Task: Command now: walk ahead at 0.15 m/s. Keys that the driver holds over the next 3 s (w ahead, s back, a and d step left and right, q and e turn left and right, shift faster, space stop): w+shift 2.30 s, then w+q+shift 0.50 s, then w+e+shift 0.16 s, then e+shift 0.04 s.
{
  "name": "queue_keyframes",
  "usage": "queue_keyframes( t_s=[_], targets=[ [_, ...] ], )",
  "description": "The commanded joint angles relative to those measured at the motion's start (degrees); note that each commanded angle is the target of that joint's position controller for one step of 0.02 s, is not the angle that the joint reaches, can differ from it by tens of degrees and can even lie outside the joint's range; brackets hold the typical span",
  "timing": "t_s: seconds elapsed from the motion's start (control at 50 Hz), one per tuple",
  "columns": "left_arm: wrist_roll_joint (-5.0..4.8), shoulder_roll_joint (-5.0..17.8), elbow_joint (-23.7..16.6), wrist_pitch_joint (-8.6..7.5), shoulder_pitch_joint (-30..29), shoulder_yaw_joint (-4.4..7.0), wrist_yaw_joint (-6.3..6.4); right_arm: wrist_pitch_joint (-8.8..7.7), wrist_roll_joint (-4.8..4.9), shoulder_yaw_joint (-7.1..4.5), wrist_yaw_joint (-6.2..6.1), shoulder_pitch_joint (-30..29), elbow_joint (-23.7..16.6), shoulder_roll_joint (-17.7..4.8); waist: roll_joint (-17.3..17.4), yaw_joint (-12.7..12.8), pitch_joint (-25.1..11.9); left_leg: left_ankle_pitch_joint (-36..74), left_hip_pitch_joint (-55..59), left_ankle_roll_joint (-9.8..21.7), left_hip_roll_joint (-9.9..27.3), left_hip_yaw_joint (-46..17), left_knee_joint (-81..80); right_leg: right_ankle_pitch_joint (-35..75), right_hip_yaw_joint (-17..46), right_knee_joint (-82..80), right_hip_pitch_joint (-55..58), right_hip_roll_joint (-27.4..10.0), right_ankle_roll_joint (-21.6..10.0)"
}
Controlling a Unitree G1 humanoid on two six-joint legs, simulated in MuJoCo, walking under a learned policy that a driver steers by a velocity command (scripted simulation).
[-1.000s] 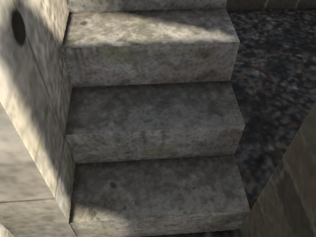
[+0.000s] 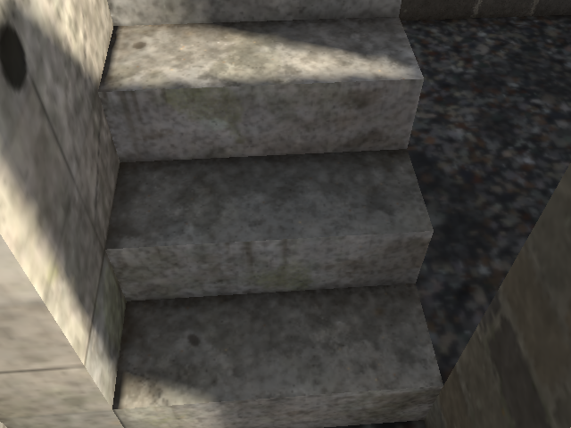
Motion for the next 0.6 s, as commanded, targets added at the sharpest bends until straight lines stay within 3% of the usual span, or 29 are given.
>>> queue_keyframes(
  t_s=[0.02,0.04,0.06,0.08,0.1,0.12,0.14,0.16,0.2,0.22,0.24,0.26,0.28,0.3,0.32,0.34,0.36,0.38,0.4,0.42,0.44,0.46,0.48,0.5,0.52,0.56,0.58,0.6],
  targets=[
    [1.54,6.74,0.25,-0.45,6.34,1.21,-0.17,-0.05,-0.33,-0.42,0.64,1.35,-2.02,-3.46,-1.72,1.97,-3.23,-7.93,-8.8,2.62,-0.09,-0.08,-0.31,-18.48,12.54,-7.4,10.36,-8.91,-2.59],
    [1.75,9.69,0.57,-0.12,8.75,2.28,-0.42,0.02,-0.62,-0.67,1.12,-0.61,-3.28,-4.64,-5.16,2.72,-1.47,-13.48,-14.44,3.7,-1.62,1.54,5.07,-33.24,16.75,-9.63,10.67,-10.79,-4.86],
    [-1.86,13.96,-1.41,-1.17,7.65,3.98,-0.57,-0.46,2.07,-2.2,-0.1,0.0,-3.24,-8.95,-9.87,1.92,2.62,-10.86,-20.4,4.05,-1.96,3.56,11.34,-43.15,23.95,-12.28,7.58,-14.76,-9.03],
    [-1.8,14.5,-2.91,-2.63,7.63,4.21,-0.88,-1.58,2.25,-2.31,-0.59,-0.96,-3.66,-9.4,-10.71,3.0,3.13,-10.6,-21.54,4.61,-1.12,1.77,17.28,-44.65,31.1,-15.01,4.76,-19.03,-11.56],
    [-1.29,12.87,-3.66,-4.28,8.34,4.03,-1.09,-2.57,2.2,-2.53,-0.5,-3.27,-4.57,-8.94,-9.75,3.37,4.0,-11.48,-24.62,4.95,0.67,-1.1,24.01,-40.4,35.88,-17.82,3.97,-22.67,-13.39],
    [-1.08,10.88,-5.25,-5.93,6.32,3.28,-1.31,-3.72,1.82,-2.41,-0.17,-4.76,-5.8,-7.9,-7.2,2.58,3.14,-10.61,-26.39,5.52,2.84,-3.4,29.01,-32.56,36.49,-18.39,4.27,-24.13,-13.4],
    [-1.13,9.65,-6.75,-6.93,3.64,2.77,-1.48,-4.61,1.84,-2.51,0.23,-4.08,-5.83,-7.16,-4.99,0.68,1.1,-8.39,-26.95,5.97,4.42,-4.59,30.3,-26.65,33.44,-17.47,4.93,-23.24,-11.81],
    [-1.79,8.99,-8.11,-7.1,2.08,2.48,-1.59,-4.89,1.62,-2.57,0.51,-2.52,-5.56,-6.89,-3.26,-0.32,-0.88,-6.47,-26.18,5.59,5.05,-3.88,28.77,-22.74,28.67,-16.36,5.55,-20.95,-10.13],
    [-2.24,9.69,-10.09,-6.43,0.32,2.32,-1.58,-5.19,0.81,-2.11,0.91,-2.05,-5.82,-5.11,-5.08,-0.93,-1.93,-3.26,-19.96,3.55,2.99,0.65,21.7,-17.71,18.85,-15.75,1.11,-15.14,-8.34],
    [1.72,11.07,-8.79,-5.24,-0.02,2.65,-1.88,-3.79,-1.57,-0.49,4.27,-1.49,-6.46,0.04,-5.63,-2.41,-3.11,-4.27,-10.41,4.08,-0.23,4.45,12.08,-18.27,14.34,-16.66,-4.5,-13.18,-8.08],
    [2.2,12.26,-9.47,-4.83,-0.97,3.26,-2.01,-3.06,-0.93,-0.7,4.74,-0.47,-6.41,-0.33,-5.47,-3.38,-1.32,-0.43,-5.52,3.3,-1.31,7.02,7.04,-17.37,13.09,-14.88,-8.13,-12.31,-8.44],
    [1.68,12.24,-9.96,-4.45,-1.41,3.37,-2.29,-2.88,-0.3,-0.59,4.25,1.46,-5.7,-0.99,-3.07,-4.2,-0.88,4.73,-1.23,3.13,-2.01,8.82,0.3,-17.77,11.23,-11.17,-10.65,-11.55,-8.07],
    [1.62,10.75,-10.45,-4.33,-1.39,3.1,-2.49,-3.13,-0.19,-0.92,3.66,4.59,-4.54,-2.58,-0.03,-5.09,-1.38,4.07,4.71,2.39,-3.4,10.04,-1.28,-19.82,9.59,-4.82,-14.61,-9.01,-7.03],
    [2.51,7.81,-12.42,-4.55,-4.53,2.12,-2.55,-3.98,-0.27,-1.29,3.21,8.83,-3.42,-4.39,4.28,-7.5,-1.32,0.74,10.48,2.81,-0.71,6.62,-3.55,-19.01,6.73,5.75,-21.1,-5.71,-5.12],
    [1.93,2.2,-15.83,-5.5,-8.3,0.27,-2.51,-4.65,-1.48,-2.63,2.77,13.92,-3.28,-11.23,15.82,-9.97,-3.51,-17.15,14.02,6.2,14.08,-15.83,-14.04,-18.1,-0.07,23.36,-31.23,0.03,-1.68],
    [2.36,3.71,-18.16,-6.13,-8.82,-0.02,-3.33,-4.65,-1.11,-4.07,2.69,11.51,-4.05,-15.95,15.54,-6.62,0.24,-28.81,10.42,11.98,22.85,-32.42,-18.75,-16.5,1.94,30.3,-38.52,-3.31,-1.41],
    [2.3,6.94,-18.01,-6.25,-9.52,0.57,-4.13,-4.54,-0.68,-4.27,2.83,6.68,-5.41,-13.88,9.02,-4.23,1.6,-28.6,7.71,13.56,22.75,-32.22,-18.27,-11.33,3.36,35.0,-39.4,-7.69,-1.21],
    [1.71,8.8,-17.64,-6.2,-8.75,1.14,-4.73,-4.6,-0.43,-3.93,3.04,2.49,-6.97,-11.53,5.32,-2.43,0.65,-21.99,6.62,12.18,19.66,-26.71,-17.79,-6.6,2.83,35.89,-37.83,-8.81,-0.54],
    [1.5,8.66,-16.55,-6.38,-6.2,1.27,-5.03,-4.83,-0.24,-3.87,2.97,3.11,-7.4,-10.91,5.29,-1.67,-1.17,-17.61,7.04,10.89,17.17,-22.32,-18.74,-5.4,1.63,36.16,-35.64,-9.3,-0.04],
    [1.95,7.97,-16.73,-5.85,-7.29,1.21,-5.59,-5.21,-0.22,-3.28,2.36,5.09,-6.65,-9.09,5.44,-2.32,-1.34,-14.21,8.15,10.39,15.47,-19.31,-19.96,-3.11,1.09,36.89,-35.76,-9.47,0.52],
    [3.03,6.41,-17.38,-5.3,-9.54,0.83,-5.62,-5.77,0.11,-3.33,1.6,8.53,-4.9,-8.59,2.15,-2.85,0.47,-7.58,7.44,10.35,15.14,-16.47,-21.36,-0.16,0.54,39.78,-36.64,-8.94,1.51],
    [3.09,5.2,-18.06,-4.9,-10.43,0.57,-5.68,-6.08,0.27,-3.27,1.36,8.88,-4.51,-8.29,1.01,-2.14,1.48,-2.12,7.13,9.95,13.57,-12.78,-21.25,2.84,0.54,39.73,-37.47,-9.2,1.9],
    [2.48,4.43,-18.93,-4.85,-10.0,0.33,-5.64,-6.44,0.87,-2.74,1.52,7.83,-5.22,-6.38,2.6,-0.96,1.44,3.27,4.47,9.28,11.1,-8.72,-20.93,6.08,0.16,36.8,-35.06,-9.42,1.7],
    [2.04,4.28,-19.72,-4.71,-11.59,0.27,-5.61,-6.79,1.14,-2.75,1.71,7.01,-5.69,-6.25,2.47,-0.82,1.85,7.49,2.33,9.05,9.78,-5.81,-21.12,7.69,-1.02,33.62,-32.49,-8.76,2.0],
    [1.64,5.33,-20.32,-4.82,-13.02,0.74,-6.53,-7.22,1.13,-2.36,2.15,5.91,-6.22,-4.62,4.69,-0.73,1.16,11.26,2.02,8.78,8.51,-4.28,-20.76,9.72,-1.46,29.66,-30.67,-8.5,1.65],
    [1.19,5.16,-21.3,-4.69,-14.83,0.77,-6.61,-7.78,1.52,-2.57,2.69,4.82,-7.16,-5.49,6.02,-1.02,0.35,15.7,0.97,8.26,7.01,-1.47,-20.64,11.49,-2.33,19.33,-23.52,-7.76,1.54],
    [1.2,3.06,-20.56,-4.2,-12.05,0.23,-5.94,-7.99,1.1,-2.6,2.8,5.08,-7.09,-5.2,8.81,0.02,-1.81,18.82,0.43,9.27,7.97,-0.67,-20.49,9.78,-3.68,20.7,-17.96,-7.58,1.18],
    [1.14,3.5,-20.65,-3.99,-11.83,0.37,-5.28,-8.07,1.08,-2.57,2.7,4.31,-7.28,-5.28,8.29,0.73,-1.53,24.33,0.66,9.57,8.88,-0.46,-19.43,8.59,-3.59,19.78,-15.96,-7.97,0.8]
  ],
)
